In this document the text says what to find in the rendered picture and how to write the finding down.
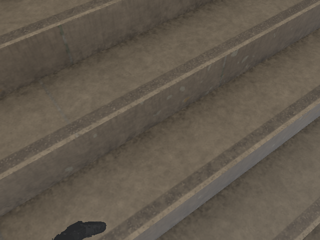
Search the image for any left robot hand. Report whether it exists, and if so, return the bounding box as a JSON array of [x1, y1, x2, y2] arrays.
[[52, 221, 107, 240]]

